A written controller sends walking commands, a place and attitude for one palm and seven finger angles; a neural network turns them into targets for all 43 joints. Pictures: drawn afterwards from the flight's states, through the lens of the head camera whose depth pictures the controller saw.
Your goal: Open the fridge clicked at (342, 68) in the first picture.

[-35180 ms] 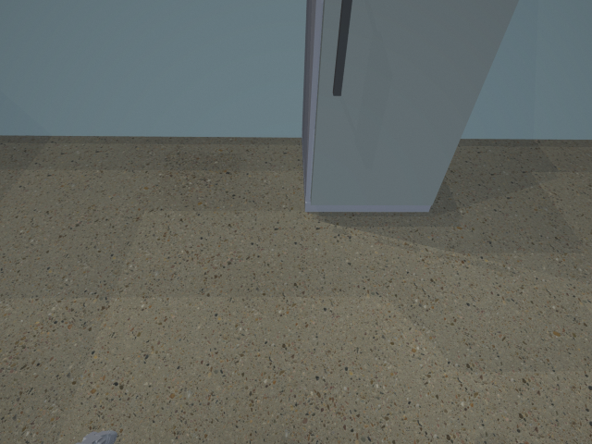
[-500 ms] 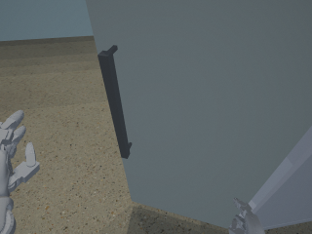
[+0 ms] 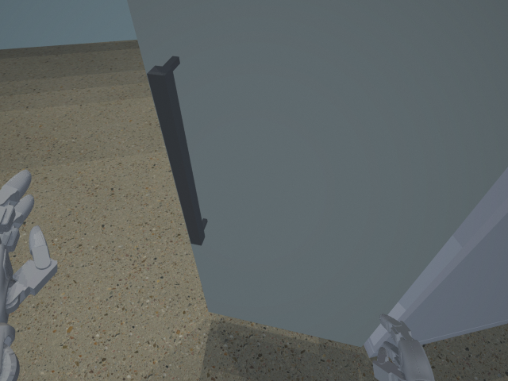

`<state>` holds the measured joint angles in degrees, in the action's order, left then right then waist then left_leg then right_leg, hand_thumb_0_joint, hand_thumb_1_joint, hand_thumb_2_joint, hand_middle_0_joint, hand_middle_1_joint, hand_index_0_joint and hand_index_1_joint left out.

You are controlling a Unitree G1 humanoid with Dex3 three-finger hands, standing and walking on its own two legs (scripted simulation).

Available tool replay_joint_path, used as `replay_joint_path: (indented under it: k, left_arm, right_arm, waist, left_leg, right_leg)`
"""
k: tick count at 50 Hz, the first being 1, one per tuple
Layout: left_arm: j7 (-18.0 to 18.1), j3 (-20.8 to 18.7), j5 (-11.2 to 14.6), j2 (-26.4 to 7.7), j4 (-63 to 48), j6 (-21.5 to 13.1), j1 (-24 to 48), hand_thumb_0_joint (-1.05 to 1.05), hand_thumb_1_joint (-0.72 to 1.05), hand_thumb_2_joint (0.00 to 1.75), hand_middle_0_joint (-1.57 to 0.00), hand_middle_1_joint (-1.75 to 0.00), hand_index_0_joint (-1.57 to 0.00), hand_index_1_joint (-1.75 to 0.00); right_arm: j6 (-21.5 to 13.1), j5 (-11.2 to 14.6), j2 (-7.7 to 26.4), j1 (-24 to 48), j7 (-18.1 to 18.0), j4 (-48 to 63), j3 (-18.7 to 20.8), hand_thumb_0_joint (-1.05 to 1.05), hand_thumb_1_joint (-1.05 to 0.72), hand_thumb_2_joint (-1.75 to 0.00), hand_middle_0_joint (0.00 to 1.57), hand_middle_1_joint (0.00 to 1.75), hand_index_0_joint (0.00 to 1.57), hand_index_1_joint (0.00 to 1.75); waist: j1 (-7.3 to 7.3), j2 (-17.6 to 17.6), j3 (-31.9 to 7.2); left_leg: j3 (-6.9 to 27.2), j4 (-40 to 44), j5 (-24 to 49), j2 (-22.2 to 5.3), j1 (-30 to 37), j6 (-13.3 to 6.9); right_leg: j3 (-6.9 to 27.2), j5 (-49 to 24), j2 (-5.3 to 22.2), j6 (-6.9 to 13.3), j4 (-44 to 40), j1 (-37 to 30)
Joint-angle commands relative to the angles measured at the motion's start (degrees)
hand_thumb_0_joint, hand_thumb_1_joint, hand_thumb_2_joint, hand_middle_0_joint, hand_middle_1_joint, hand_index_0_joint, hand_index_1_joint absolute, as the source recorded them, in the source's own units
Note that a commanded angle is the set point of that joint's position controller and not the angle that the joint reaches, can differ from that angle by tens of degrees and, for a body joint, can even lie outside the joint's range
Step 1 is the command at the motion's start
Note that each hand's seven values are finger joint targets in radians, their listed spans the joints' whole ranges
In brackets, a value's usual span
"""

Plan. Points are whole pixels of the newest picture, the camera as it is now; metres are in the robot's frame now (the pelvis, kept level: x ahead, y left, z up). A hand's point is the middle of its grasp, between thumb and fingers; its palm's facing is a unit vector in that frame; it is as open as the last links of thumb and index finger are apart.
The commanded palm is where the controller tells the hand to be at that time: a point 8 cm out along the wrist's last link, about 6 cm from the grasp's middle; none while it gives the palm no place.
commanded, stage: step back with the hand held close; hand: left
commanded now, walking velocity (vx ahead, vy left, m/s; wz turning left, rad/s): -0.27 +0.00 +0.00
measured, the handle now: (188, 169) +0.45 +0.18 +0.09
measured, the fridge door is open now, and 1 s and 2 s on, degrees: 65 65 65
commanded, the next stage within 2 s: stop stepping back and stand still in 1.16 s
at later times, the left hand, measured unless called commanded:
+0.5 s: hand out of the picture +0.13 +0.28 +0.16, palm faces +0.46 -0.78 -0.43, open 7.5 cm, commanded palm +0.07 +0.32 +0.17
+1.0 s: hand out of the picture +0.08 +0.31 +0.16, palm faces +0.45 -0.78 -0.43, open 7.5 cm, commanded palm +0.00 +0.34 +0.17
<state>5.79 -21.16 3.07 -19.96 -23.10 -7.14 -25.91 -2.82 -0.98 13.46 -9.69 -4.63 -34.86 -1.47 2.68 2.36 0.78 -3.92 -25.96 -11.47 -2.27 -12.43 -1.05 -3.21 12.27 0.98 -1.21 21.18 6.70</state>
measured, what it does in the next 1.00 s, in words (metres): walks backwards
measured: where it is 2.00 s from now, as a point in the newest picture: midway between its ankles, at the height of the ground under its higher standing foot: outside the picture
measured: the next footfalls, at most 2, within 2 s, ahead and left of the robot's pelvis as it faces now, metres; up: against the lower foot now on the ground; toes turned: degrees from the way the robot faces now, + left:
right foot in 1.22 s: -0.20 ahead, -0.02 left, +0.00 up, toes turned -5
left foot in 1.34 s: -0.02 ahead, +0.10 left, +0.00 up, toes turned -4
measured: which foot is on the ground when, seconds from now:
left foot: down 0.00-1.00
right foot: down 0.00-0.92, up 0.94-1.00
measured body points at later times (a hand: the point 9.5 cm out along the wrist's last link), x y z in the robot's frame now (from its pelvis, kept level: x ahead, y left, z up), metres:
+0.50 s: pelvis -0.06 +0.02 -0.01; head -0.05 +0.03 +0.43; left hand +0.10 +0.32 +0.18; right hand +0.11 -0.21 -0.09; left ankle +0.03 +0.10 -0.74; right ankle -0.01 -0.13 -0.74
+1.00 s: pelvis -0.12 +0.04 -0.01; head -0.10 +0.08 +0.44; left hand +0.05 +0.35 +0.18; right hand +0.07 -0.19 -0.07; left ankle -0.02 +0.11 -0.74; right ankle -0.12 -0.11 -0.71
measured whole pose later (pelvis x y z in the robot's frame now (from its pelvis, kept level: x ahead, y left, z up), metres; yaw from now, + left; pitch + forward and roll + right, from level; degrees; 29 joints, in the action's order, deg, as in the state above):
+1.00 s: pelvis -0.12 +0.04 -0.01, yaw +2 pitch +0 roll -4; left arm 7.0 -25.4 0.9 -24.7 -28.3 -15.4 -25.9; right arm -6.5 -1.4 11.3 -9.5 -5.0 -35.1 0.5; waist 0.7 -0.8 2.6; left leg -0.1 -30.9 -6.4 0.2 -24.5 -4.5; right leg 3.6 18.5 -4.3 -1.6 43.8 20.6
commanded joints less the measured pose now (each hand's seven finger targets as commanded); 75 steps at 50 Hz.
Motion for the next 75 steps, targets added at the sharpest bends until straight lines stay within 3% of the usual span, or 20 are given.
replay_joint_path:
  k: [1,7,15,25,30,33,41,45,47,48,50,54,58,62,64,67,69,70,73,75]
  left_arm:
    - [1.59,-9.74,0.53,-14.37,-14.91,-4.68,-0.97,0.00,0.90,0.90,-0.20,-0.30,-0.20,-0.30]
    - [1.88,-10.29,0.76,-14.16,-16.45,-5.65,-2.82,0.00,0.90,0.90,-0.20,-0.30,-0.20,-0.30]
    - [2.45,-10.84,-0.61,-12.78,-16.44,-7.88,-1.63,0.00,0.90,0.90,-0.20,-0.30,-0.20,-0.30]
    - [3.91,-9.67,-1.02,-13.47,-17.84,-10.20,2.38,0.00,0.90,0.90,-0.20,-0.30,-0.20,-0.30]
    - [3.54,-11.36,-1.89,-12.84,-16.76,-11.09,0.06,0.00,0.90,0.90,-0.20,-0.30,-0.20,-0.30]
    - [2.83,-12.75,-1.39,-14.05,-17.49,-11.70,-3.67,0.00,0.90,0.90,-0.20,-0.30,-0.20,-0.30]
    - [3.67,-9.80,-0.71,-15.18,-17.87,-11.36,1.63,0.00,0.90,0.90,-0.20,-0.30,-0.20,-0.30]
    - [3.41,-10.32,-1.00,-15.77,-18.87,-11.60,3.68,0.00,0.90,0.90,-0.20,-0.30,-0.20,-0.30]
    - [2.62,-13.27,-1.40,-15.69,-18.34,-12.46,0.73,0.00,0.90,0.90,-0.20,-0.30,-0.20,-0.30]
    - [2.43,-13.42,-1.62,-15.36,-18.71,-12.20,1.47,0.00,0.90,0.90,-0.20,-0.30,-0.20,-0.30]
    - [2.40,-12.31,-0.79,-13.79,-18.56,-12.06,-0.67,0.00,0.90,0.90,-0.20,-0.30,-0.20,-0.30]
    - [2.44,-7.41,0.50,-11.43,-22.19,-10.83,-2.13,0.00,0.90,0.90,-0.20,-0.30,-0.20,-0.30]
    - [2.33,-8.03,1.49,-14.36,-21.51,-10.71,0.31,0.00,0.90,0.90,-0.20,-0.30,-0.20,-0.30]
    - [3.15,-12.11,1.31,-20.42,-20.12,-12.00,4.92,0.00,0.90,0.90,-0.20,-0.30,-0.20,-0.30]
    - [2.13,-8.72,1.12,-15.66,-14.50,-9.57,2.32,0.00,0.90,0.90,-0.20,-0.30,-0.20,-0.30]
    - [1.67,-9.41,1.61,-14.92,-14.07,-6.81,-0.89,0.00,0.90,0.90,-0.20,-0.30,-0.20,-0.30]
    - [2.15,-12.58,1.84,-17.07,-16.43,-7.69,-3.05,0.00,0.90,0.90,-0.20,-0.30,-0.20,-0.30]
    - [2.22,-13.26,1.61,-17.42,-17.63,-7.51,-3.89,0.00,0.90,0.90,-0.20,-0.30,-0.20,-0.30]
    - [1.09,-12.12,1.00,-17.09,-20.17,-8.04,-10.44,0.00,0.90,0.90,-0.20,-0.30,-0.20,-0.30]
    - [1.72,-12.91,1.38,-17.87,-22.83,-7.82,-9.52,0.00,0.90,0.90,-0.20,-0.30,-0.20,-0.30]
  right_arm:
    - [-1.61,0.43,6.09,5.74,-0.82,11.29,3.25,0.00,-0.90,-0.90,0.20,0.30,0.20,0.30]
    - [-1.35,0.97,6.43,4.93,-0.98,12.79,3.74,0.00,-0.90,-0.90,0.20,0.30,0.20,0.30]
    - [-4.21,1.30,7.22,3.76,-0.96,12.84,4.13,0.00,-0.90,-0.90,0.20,0.30,0.20,0.30]
    - [-6.91,0.41,6.20,1.94,-1.01,9.65,3.69,0.00,-0.90,-0.90,0.20,0.30,0.20,0.30]
    - [-8.00,0.82,7.33,3.07,-1.25,10.69,4.25,0.00,-0.90,-0.90,0.20,0.30,0.20,0.30]
    - [-8.30,0.51,6.81,3.45,-0.68,11.08,4.37,0.00,-0.90,-0.90,0.20,0.30,0.20,0.30]
    - [-6.60,0.07,4.66,1.51,0.10,7.14,4.76,0.00,-0.90,-0.90,0.20,0.30,0.20,0.30]
    - [-5.92,0.51,6.63,3.46,-1.04,8.43,4.53,0.00,-0.90,-0.90,0.20,0.30,0.20,0.30]
    - [-7.16,-0.08,7.25,4.37,-1.39,9.59,5.23,0.00,-0.90,-0.90,0.20,0.30,0.20,0.30]
    - [-7.52,-0.84,6.81,3.97,-1.12,9.17,5.47,0.00,-0.90,-0.90,0.20,0.30,0.20,0.30]
    - [-8.11,-0.35,5.90,2.90,0.04,8.28,5.86,0.00,-0.90,-0.90,0.20,0.30,0.20,0.30]
    - [-8.93,-0.06,5.27,2.88,1.38,6.95,4.97,0.00,-0.90,-0.90,0.20,0.30,0.20,0.30]
    - [-7.35,-0.96,5.07,1.37,0.92,5.36,4.77,0.00,-0.90,-0.90,0.20,0.30,0.20,0.30]
    - [-6.49,-2.06,2.75,2.80,-0.18,5.14,2.75,0.00,-0.90,-0.90,0.20,0.30,0.20,0.30]
    - [-6.95,0.44,4.67,2.94,-0.79,5.29,4.33,0.00,-0.90,-0.90,0.20,0.30,0.20,0.30]
    - [-6.57,0.79,6.49,4.86,-1.59,7.41,3.28,0.00,-0.90,-0.90,0.20,0.30,0.20,0.30]
    - [-7.33,0.40,7.13,4.42,-1.35,8.21,3.36,0.00,-0.90,-0.90,0.20,0.30,0.20,0.30]
    - [-7.32,-0.04,6.64,3.48,-1.08,8.10,3.37,0.00,-0.90,-0.90,0.20,0.30,0.20,0.30]
    - [-7.21,0.05,5.55,1.29,0.22,8.69,3.72,0.00,-0.90,-0.90,0.20,0.30,0.20,0.30]
    - [-6.19,0.06,5.65,1.89,0.49,7.33,4.72,0.00,-0.90,-0.90,0.20,0.30,0.20,0.30]
  waist:
    - [-0.42,1.87,-9.40]
    - [-0.76,2.53,-9.23]
    - [-1.23,3.60,-4.77]
    - [-2.17,-0.30,-3.40]
    - [-1.19,10.74,-5.08]
    - [-1.13,7.49,-6.25]
    - [-2.94,-8.65,-6.62]
    - [-2.57,3.00,-4.32]
    - [-1.31,16.09,-9.18]
    - [-1.54,14.08,-8.62]
    - [-1.31,6.50,-7.82]
    - [-1.26,12.62,-11.36]
    - [-1.68,9.60,-14.08]
    - [-1.99,-6.02,-10.00]
    - [-3.51,-14.19,-6.25]
    - [-3.06,7.96,-2.77]
    - [-1.47,15.95,-4.42]
    - [-1.15,16.36,-5.47]
    - [-1.20,5.44,-7.60]
    - [-1.45,-13.09,-4.63]
  left_leg:
    - [3.81,1.95,18.07,-1.85,5.84,-1.31]
    - [5.55,4.12,13.72,-3.62,0.30,-1.84]
    - [9.51,9.48,-18.65,-5.76,-19.18,-4.27]
    - [7.64,0.05,-15.06,-1.55,-7.31,-1.21]
    - [16.91,15.78,-29.75,-9.27,-23.04,-4.73]
    - [15.89,12.40,-24.34,-8.99,-22.86,-5.18]
    - [4.08,-17.58,-5.09,2.06,0.99,1.57]
    - [10.80,3.46,5.75,-3.39,-5.14,-1.10]
    - [25.02,19.77,-15.25,-15.42,-20.31,-6.49]
    - [27.43,22.01,-22.02,-18.08,-23.56,-8.95]
    - [21.91,17.55,-13.98,-15.69,-13.45,-9.14]
    - [15.55,19.85,-10.70,-11.02,-0.55,-3.56]
    - [10.59,14.50,4.23,-9.05,8.07,3.97]
    - [2.66,-12.41,-2.16,-1.26,8.99,4.52]
    - [2.97,-16.38,-0.93,2.11,8.97,3.19]
    - [13.48,6.76,0.77,-3.68,1.21,0.31]
    - [24.23,28.04,-34.19,-7.74,-10.99,5.15]
    - [23.03,29.25,-34.66,-7.61,-14.01,7.24]
    - [5.87,8.78,-18.26,1.71,-11.91,5.52]
    - [4.74,-28.16,-6.21,5.84,-4.01,2.93]
  right_leg:
    - [3.29,-16.04,2.79,0.75,0.56,3.64]
    - [3.14,-12.45,1.19,0.25,4.40,2.75]
    - [4.49,-2.43,0.04,0.30,10.15,-2.60]
    - [8.63,13.92,4.25,2.88,-1.17,15.41]
    - [2.92,5.28,-3.97,0.62,16.12,-2.66]
    - [5.04,0.92,-3.77,1.01,14.83,-3.88]
    - [20.92,-5.13,13.20,8.53,-4.93,23.25]
    - [9.80,-7.56,-0.16,1.47,6.04,13.97]
    - [4.64,5.78,-7.25,-0.40,28.13,-2.48]
    - [6.57,10.36,-7.30,0.00,36.89,-2.37]
    - [6.21,14.60,-6.19,0.85,34.80,6.77]
    - [0.95,18.84,-6.42,2.11,18.72,8.44]
    - [1.54,9.71,-3.62,4.01,-5.79,4.09]
    - [10.73,-9.66,15.36,8.65,-8.58,20.07]
    - [5.38,-3.59,11.22,7.80,-4.84,24.07]
    - [0.84,10.14,-1.50,1.70,5.44,16.14]
    - [-0.95,21.23,-8.72,3.07,12.87,2.69]
    - [-1.41,20.33,-9.61,3.78,13.06,-2.07]
    - [3.02,17.23,-3.28,4.94,-3.33,-4.17]
    - [23.97,30.62,16.02,12.64,-15.48,22.20]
